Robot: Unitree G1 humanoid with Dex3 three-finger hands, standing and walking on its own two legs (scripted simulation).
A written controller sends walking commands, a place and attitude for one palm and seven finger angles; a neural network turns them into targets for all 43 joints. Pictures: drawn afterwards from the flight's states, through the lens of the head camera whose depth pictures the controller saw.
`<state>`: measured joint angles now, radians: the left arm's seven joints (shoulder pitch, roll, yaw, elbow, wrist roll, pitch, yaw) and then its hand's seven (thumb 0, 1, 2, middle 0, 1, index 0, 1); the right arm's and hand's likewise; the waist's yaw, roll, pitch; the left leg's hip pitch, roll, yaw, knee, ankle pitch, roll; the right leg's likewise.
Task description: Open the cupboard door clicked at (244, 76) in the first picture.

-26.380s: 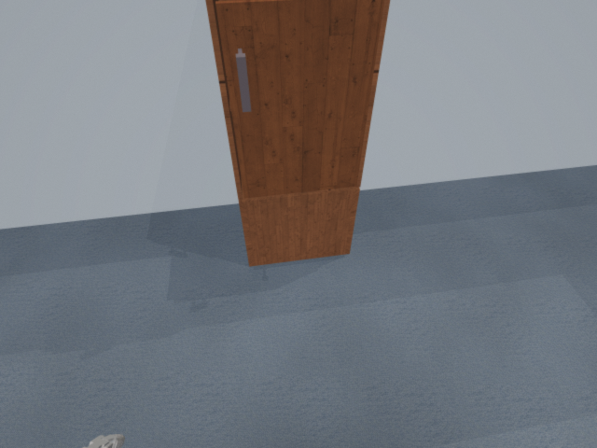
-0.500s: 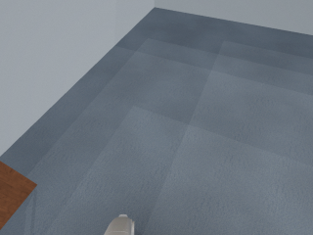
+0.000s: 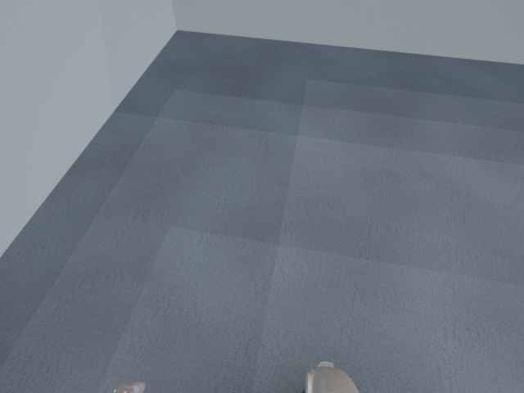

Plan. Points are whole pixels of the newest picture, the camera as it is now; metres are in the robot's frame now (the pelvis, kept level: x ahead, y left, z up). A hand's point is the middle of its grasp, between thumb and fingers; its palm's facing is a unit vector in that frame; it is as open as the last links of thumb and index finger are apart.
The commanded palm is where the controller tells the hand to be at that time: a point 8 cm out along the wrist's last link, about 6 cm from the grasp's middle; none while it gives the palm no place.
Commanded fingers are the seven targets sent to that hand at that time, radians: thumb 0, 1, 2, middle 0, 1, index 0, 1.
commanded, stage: walk to a spot facing it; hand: left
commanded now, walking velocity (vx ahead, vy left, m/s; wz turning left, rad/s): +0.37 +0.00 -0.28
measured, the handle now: out of the picture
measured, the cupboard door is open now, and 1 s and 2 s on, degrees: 41 41 41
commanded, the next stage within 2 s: turn to face it in 0.56 s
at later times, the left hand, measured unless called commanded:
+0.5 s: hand (207, 341) +0.23 +0.12 -0.17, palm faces +0.01 -0.98 -0.20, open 7.2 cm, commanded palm none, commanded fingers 0.00 0.90 0.90 -0.20 -0.30 -0.20 -0.30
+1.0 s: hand (217, 214) +0.52 +0.13 -0.17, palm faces +0.10 -0.96 -0.26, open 7.3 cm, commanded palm none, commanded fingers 0.00 0.90 0.90 -0.20 -0.30 -0.20 -0.30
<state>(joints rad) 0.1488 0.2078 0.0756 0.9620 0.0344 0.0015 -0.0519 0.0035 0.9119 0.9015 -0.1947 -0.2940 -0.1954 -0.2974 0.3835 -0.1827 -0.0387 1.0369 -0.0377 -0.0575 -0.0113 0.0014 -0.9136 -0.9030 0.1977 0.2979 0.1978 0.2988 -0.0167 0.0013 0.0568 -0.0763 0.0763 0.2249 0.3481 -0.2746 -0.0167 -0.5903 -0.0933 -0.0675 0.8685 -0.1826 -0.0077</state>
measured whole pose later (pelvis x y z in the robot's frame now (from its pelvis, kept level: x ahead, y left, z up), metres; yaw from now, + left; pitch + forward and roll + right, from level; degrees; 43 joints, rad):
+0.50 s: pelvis +0.24 -0.07 +0.00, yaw -3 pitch +1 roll +0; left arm 0.34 0.17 0.05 1.11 0.02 -0.09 0.00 -0.01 0.93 0.90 -0.20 -0.29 -0.20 -0.30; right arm 0.15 -0.18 -0.06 1.00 -0.02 -0.02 0.02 0.00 -0.92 -0.90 0.19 0.30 0.19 0.30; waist 0.01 0.01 0.03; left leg -0.57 0.13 0.09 0.79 -0.18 -0.04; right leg -0.02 0.05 -0.12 0.31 -0.31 -0.08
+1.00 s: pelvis +0.44 -0.08 -0.01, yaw +5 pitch +1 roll +1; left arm 0.15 0.21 0.07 0.95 0.02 -0.01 0.00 0.01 0.93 0.90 -0.20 -0.29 -0.20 -0.30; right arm 0.32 -0.18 -0.06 1.06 -0.02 0.03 -0.01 0.00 -0.92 -0.90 0.20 0.30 0.20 0.30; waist -0.03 0.01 0.04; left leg -0.31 0.01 0.00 0.57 -0.29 -0.01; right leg -0.37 -0.06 -0.07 0.61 -0.25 0.05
